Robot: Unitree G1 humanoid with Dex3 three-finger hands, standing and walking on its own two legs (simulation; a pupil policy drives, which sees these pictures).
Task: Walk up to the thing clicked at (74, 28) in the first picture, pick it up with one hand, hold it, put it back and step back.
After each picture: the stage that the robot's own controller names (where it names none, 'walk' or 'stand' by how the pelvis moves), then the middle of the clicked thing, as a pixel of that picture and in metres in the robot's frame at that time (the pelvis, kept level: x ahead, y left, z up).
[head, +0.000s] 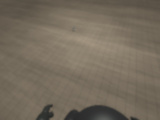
stand; (74, 29) +2.15 +0.50 -0.72
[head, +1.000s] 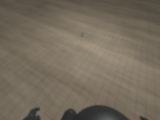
walk; (82, 34) +2.05 +0.17 -0.70
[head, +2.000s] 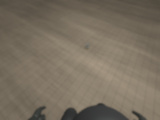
walk; (87, 46) +1.41 +0.04 -0.72
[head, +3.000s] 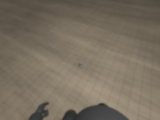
walk; (81, 64) +0.90 +0.13 -0.71
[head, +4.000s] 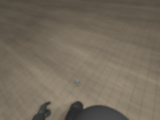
walk; (77, 82) +0.57 +0.24 -0.70
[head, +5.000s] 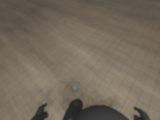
walk; (75, 88) +0.39 +0.21 -0.69
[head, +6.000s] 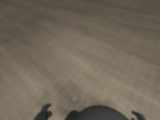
stand; (74, 100) +0.32 +0.19 -0.72
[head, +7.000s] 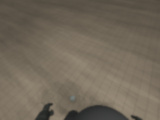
stand; (72, 99) +0.31 +0.21 -0.72
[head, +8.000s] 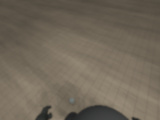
stand; (72, 101) +0.31 +0.21 -0.73
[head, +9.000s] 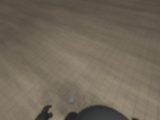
stand; (71, 100) +0.30 +0.22 -0.73
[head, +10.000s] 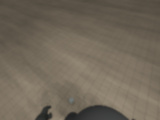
stand; (71, 101) +0.30 +0.22 -0.73
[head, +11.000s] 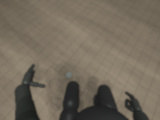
go down; (69, 75) +0.36 +0.20 -0.51
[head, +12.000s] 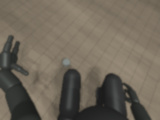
go down; (66, 63) +0.40 +0.22 -0.32
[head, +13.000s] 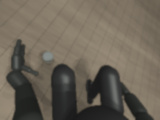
close in; (48, 58) +0.39 +0.25 -0.24
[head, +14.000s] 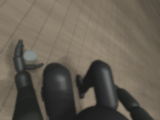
close; (30, 57) +0.38 +0.26 -0.22
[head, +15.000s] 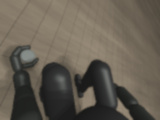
close; (27, 57) +0.38 +0.26 -0.22
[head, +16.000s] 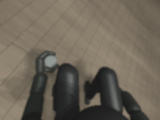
lift; (49, 62) +0.33 +0.25 -0.15
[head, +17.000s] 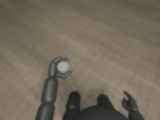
lift; (64, 70) +0.32 +0.18 +0.03
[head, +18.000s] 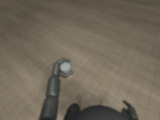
hold; (66, 71) +0.33 +0.17 +0.02
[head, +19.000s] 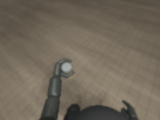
hold; (67, 71) +0.33 +0.17 +0.02
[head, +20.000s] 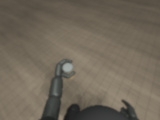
hold; (68, 71) +0.33 +0.16 +0.01
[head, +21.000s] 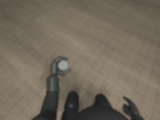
crouch; (64, 68) +0.35 +0.18 -0.04
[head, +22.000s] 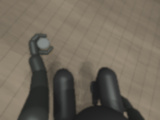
lower; (45, 47) +0.46 +0.26 -0.09
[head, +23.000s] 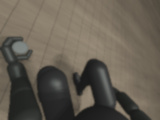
lower; (21, 50) +0.43 +0.27 -0.23
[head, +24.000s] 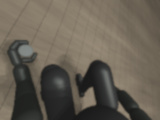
lower; (26, 53) +0.40 +0.28 -0.22
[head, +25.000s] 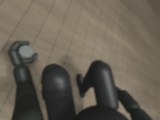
lower; (27, 54) +0.40 +0.28 -0.21
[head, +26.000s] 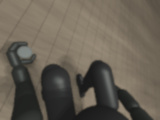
lower; (25, 54) +0.39 +0.28 -0.22
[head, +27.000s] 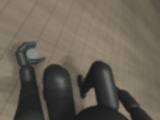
open; (32, 56) +0.39 +0.26 -0.23
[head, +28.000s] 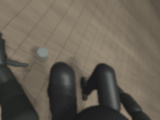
stand; (42, 54) +0.39 +0.25 -0.23
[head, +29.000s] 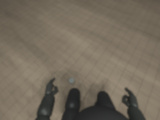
stand; (71, 81) +0.37 +0.19 -0.57
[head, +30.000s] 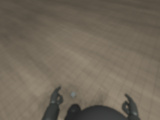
stand; (73, 95) +0.36 +0.19 -0.66
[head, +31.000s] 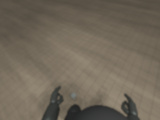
stand; (73, 96) +0.34 +0.19 -0.66
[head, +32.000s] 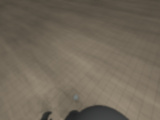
stand; (76, 98) +0.37 +0.18 -0.72
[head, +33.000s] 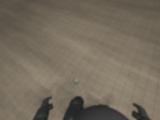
walk; (76, 81) +0.45 +0.18 -0.69
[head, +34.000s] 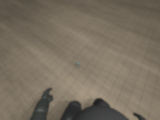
walk; (78, 64) +0.74 +0.17 -0.69
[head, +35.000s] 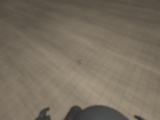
stand; (80, 61) +1.01 +0.22 -0.71
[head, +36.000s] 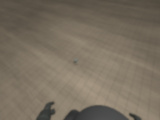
stand; (76, 61) +0.99 +0.26 -0.72
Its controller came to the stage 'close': yes
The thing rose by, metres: 0.72
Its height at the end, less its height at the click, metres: +0.00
